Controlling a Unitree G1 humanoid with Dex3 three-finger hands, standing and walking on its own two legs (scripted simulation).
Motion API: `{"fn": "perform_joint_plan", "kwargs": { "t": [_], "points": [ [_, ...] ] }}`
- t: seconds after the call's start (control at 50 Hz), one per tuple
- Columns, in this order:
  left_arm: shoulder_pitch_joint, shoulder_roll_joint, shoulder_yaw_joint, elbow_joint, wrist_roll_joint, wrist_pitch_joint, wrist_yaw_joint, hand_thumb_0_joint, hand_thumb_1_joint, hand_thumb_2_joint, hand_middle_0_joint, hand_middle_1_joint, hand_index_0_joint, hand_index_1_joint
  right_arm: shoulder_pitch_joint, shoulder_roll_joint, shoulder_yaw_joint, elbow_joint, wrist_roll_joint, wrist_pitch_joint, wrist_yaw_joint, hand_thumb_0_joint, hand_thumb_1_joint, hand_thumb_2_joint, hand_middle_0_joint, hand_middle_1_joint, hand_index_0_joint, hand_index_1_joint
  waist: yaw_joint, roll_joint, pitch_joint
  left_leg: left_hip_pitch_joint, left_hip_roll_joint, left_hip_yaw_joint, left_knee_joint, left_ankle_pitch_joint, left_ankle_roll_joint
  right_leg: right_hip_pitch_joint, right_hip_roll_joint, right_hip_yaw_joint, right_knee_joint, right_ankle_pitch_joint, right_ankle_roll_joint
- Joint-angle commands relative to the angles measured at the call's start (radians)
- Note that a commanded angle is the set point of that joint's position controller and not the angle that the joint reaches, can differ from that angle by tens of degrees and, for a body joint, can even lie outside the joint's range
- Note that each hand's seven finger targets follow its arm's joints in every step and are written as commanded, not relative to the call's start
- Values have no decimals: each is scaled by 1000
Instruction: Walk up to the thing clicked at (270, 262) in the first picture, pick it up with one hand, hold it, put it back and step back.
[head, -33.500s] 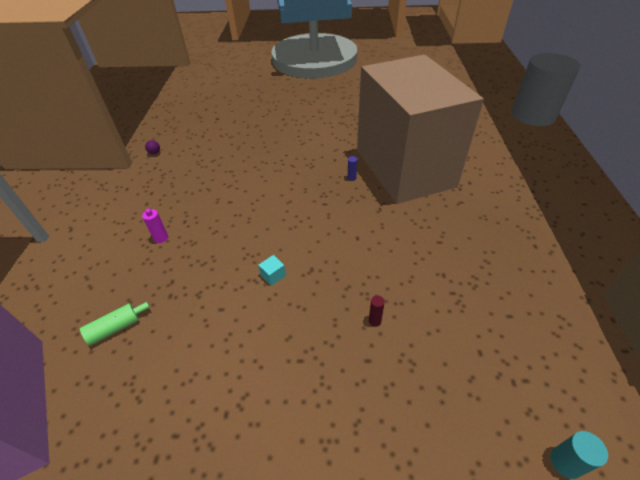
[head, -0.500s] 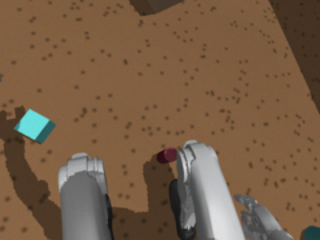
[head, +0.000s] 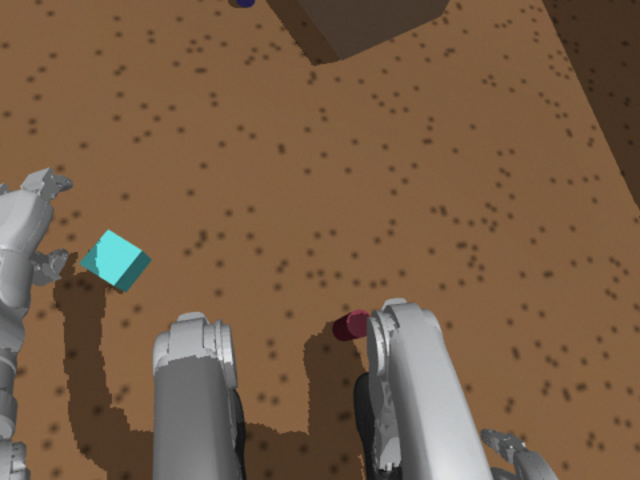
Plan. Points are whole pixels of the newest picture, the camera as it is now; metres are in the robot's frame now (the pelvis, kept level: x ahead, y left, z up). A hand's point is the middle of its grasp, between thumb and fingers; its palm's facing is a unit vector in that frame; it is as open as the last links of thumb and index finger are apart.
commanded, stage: home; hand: left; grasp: from above
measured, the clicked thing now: (117, 261) +0.44 +0.34 -0.36
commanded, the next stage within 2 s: none
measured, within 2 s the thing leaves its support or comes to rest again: neither
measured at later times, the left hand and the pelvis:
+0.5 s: hand out of the picture +0.27 +0.26 +0.11, palm faces +0.00 -0.90 -0.44, open 7.9 cm; pelvis +0.04 +0.00 +0.19, yaw +7 degrees
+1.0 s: hand out of the picture +0.23 +0.20 +0.28, palm faces +0.20 -0.96 -0.20, open 7.5 cm; pelvis +0.10 +0.00 +0.32, yaw +9 degrees
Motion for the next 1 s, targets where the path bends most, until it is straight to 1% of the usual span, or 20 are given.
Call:
{"fn": "perform_joint_plan", "kwargs": {
  "t": [0.0,0.02,0.04,0.06,0.08,0.1,0.12,0.16,0.22,0.26,0.3,0.36,0.44,0.58,0.6,0.68,0.7,0.78,0.9,0.98],
  "points": [
    [-43,202,46,-341,-211,95,-60,0,658,1018,-238,-475,-228,-484,104,-245,-93,-99,44,-29,-50,0,-894,-897,200,299,199,299,35,177,-633,620,-18,38,-460,-5,35,355,35,-76,-341,108,-86],
    [2,192,53,-357,-248,110,-74,0,722,1025,-237,-460,-228,-468,88,-237,-91,-106,51,-35,-56,0,-895,-898,200,299,199,299,44,141,-627,631,-18,46,-466,12,38,388,34,-66,-368,119,-86],
    [29,147,30,-379,-285,118,-88,0,774,1070,-246,-482,-237,-490,75,-223,-87,-112,55,-43,-61,0,-895,-898,200,299,199,299,30,135,-596,629,-19,57,-475,23,39,411,32,-60,-394,128,-86],
    [60,142,43,-417,-316,124,-94,0,812,1065,-244,-465,-235,-473,67,-217,-85,-120,58,-51,-65,0,-895,-898,200,299,200,299,44,131,-595,655,-17,57,-495,38,38,441,29,-54,-410,139,-86],
    [54,129,32,-476,-345,127,-102,0,878,1077,-244,-454,-237,-461,53,-212,-85,-132,61,-59,-71,0,-896,-898,200,299,200,299,37,148,-599,674,-17,56,-521,26,38,460,26,-50,-433,135,-87],
    [100,98,28,-445,-371,135,-105,0,915,1067,-240,-434,-234,-439,42,-204,-83,-138,64,-68,-75,0,-896,-898,200,299,200,299,31,124,-549,679,-16,58,-543,16,38,473,25,-46,-459,124,-86],
    [128,89,40,-487,-397,140,-102,0,916,1029,-231,-402,-226,-406,32,-201,-85,-150,67,-77,-80,0,-897,-899,200,299,200,299,43,119,-548,697,-14,57,-573,-7,37,491,24,-44,-480,105,-87],
    [146,53,31,-552,-449,148,-98,0,871,965,-217,-363,-214,-366,13,-189,-87,-167,71,-95,-91,0,-898,-899,200,300,200,300,41,137,-555,751,-18,73,-609,-1,34,543,19,-28,-538,102,-89],
    [257,-11,22,-619,-514,177,-88,0,781,967,-221,-393,-216,-398,-4,-182,-90,-186,78,-120,-104,0,-897,-899,200,300,200,300,50,156,-547,851,-17,67,-684,28,24,600,12,-22,-586,122,-90],
    [311,-8,53,-674,-558,208,-73,0,791,948,-216,-373,-211,-377,-14,-178,-90,-205,84,-129,-116,0,-897,-899,200,300,200,300,69,167,-573,928,-19,64,-733,51,17,660,7,-16,-631,135,-89],
    [371,-77,10,-692,-605,247,-66,0,785,917,-209,-350,-205,-353,-26,-167,-84,-214,87,-142,-125,0,-898,-899,200,300,200,300,43,129,-527,951,-25,73,-770,46,19,713,4,-5,-701,128,-86],
    [447,-106,17,-772,-682,304,-51,0,755,827,-188,-284,-187,-285,-31,-159,-81,-222,92,-161,-142,0,-900,-900,200,300,200,300,49,136,-527,1045,-28,77,-835,63,14,798,3,6,-780,135,-85],
    [579,-165,8,-841,-766,379,-32,0,777,834,-188,-284,-188,-284,-13,-139,-63,-235,95,-180,-168,0,-900,-900,200,300,200,300,46,108,-500,1157,-30,72,-926,151,10,934,3,8,-873,210,-82],
    [741,-292,-36,-906,-874,480,-3,0,822,855,-192,-286,-192,-286,49,-106,-27,-236,95,-225,-232,0,-900,-900,200,300,200,300,29,94,-394,1343,-27,74,-1093,330,2,1145,9,1,-1045,357,-76],
    [749,-290,-20,-926,-890,489,-1,0,817,852,-191,-286,-191,-286,57,-107,-25,-238,93,-233,-241,0,-900,-900,200,300,200,300,34,95,-388,1367,-29,80,-1110,344,3,1180,8,2,-1071,373,-74],
    [859,-342,-34,-975,-928,526,-1,0,832,860,-193,-288,-193,-288,83,-96,-13,-248,86,-263,-271,0,-900,-900,200,300,200,300,43,93,-324,1467,-32,88,-1209,401,-1,1285,14,-15,-1164,424,-71],
    [892,-363,-45,-980,-932,534,-2,0,881,889,-198,-296,-198,-296,95,-92,-12,-251,85,-269,-276,0,-900,-900,200,300,200,300,42,90,-314,1492,-32,91,-1229,431,-2,1307,15,-19,-1181,445,-73],
    [983,-390,-63,-1050,-944,558,-7,0,868,881,-197,-294,-196,-294,109,-82,-12,-268,79,-288,-288,0,-900,-900,200,300,200,300,51,64,-267,1548,-39,103,-1282,508,0,1400,21,-31,-1252,512,-70],
    [1041,-411,-80,-1083,-931,568,-25,0,895,897,-199,-299,-199,-299,106,-84,-19,-286,69,-309,-292,0,-900,-900,200,300,200,300,56,29,-183,1579,-44,112,-1342,483,5,1447,19,-39,-1318,489,-65],
    [1016,-409,-88,-1078,-926,566,-41,0,895,897,-199,-298,-199,-298,93,-94,-26,-290,61,-324,-291,0,-900,-900,200,300,200,300,49,13,-123,1582,-46,119,-1370,413,7,1430,18,-41,-1343,421,-61]
  ]
}}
